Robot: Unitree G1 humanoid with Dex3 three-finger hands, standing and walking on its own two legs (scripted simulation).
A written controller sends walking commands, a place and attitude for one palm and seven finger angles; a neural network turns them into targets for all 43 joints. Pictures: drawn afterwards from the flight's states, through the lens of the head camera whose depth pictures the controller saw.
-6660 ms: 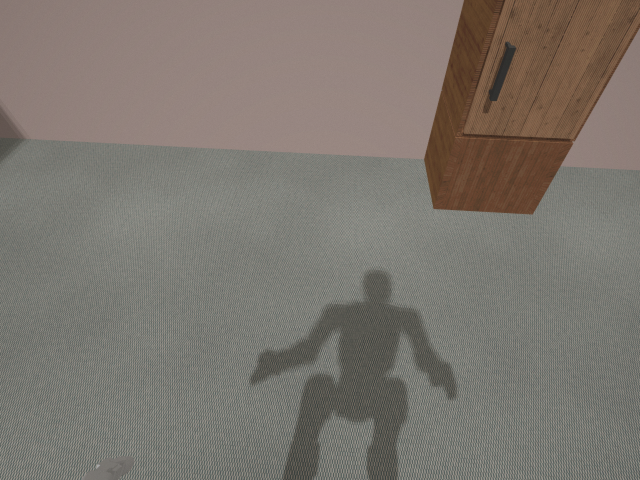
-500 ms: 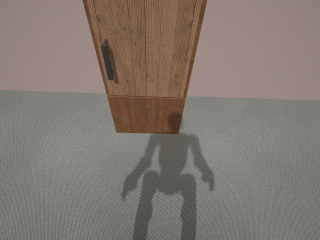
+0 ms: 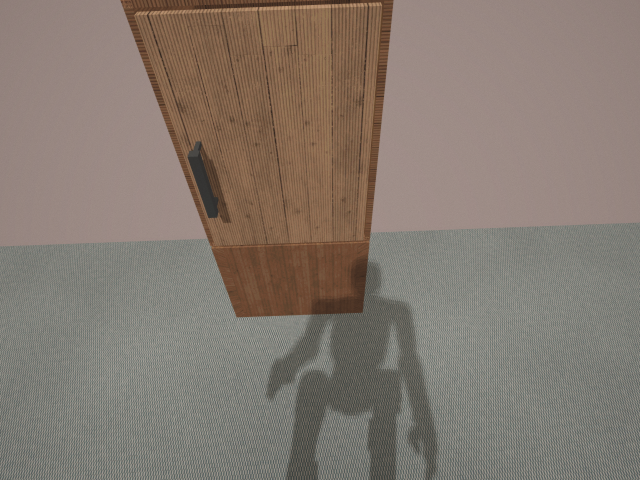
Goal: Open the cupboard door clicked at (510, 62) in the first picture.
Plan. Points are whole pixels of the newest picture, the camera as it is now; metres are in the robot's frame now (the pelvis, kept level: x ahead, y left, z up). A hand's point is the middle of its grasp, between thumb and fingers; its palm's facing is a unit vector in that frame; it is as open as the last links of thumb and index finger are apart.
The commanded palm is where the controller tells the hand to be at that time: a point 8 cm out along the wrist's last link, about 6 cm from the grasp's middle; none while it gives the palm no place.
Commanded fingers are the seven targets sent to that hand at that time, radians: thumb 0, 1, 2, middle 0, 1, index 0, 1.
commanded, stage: take the last steps up to it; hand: left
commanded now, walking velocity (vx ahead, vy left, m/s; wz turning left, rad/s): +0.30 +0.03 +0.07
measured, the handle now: (205, 180) +0.74 +0.29 -0.08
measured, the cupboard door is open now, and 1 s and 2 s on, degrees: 0 0 0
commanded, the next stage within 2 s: come to a stop and stand still in 0.44 s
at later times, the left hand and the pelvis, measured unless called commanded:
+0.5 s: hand out of the picture +0.05 +0.18 -0.17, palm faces +0.19 -0.97 -0.13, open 7.4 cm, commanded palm none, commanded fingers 0.00 0.90 0.90 -0.20 -0.30 -0.20 -0.30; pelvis +0.16 +0.04 +0.00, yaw +4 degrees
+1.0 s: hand (201, 396) +0.28 +0.21 -0.15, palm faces +0.04 -0.96 -0.28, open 7.4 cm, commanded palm none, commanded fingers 0.00 0.90 0.90 -0.20 -0.30 -0.20 -0.30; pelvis +0.20 +0.00 +0.00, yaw +1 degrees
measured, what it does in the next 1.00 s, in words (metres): walks ahead: left foot, then right foot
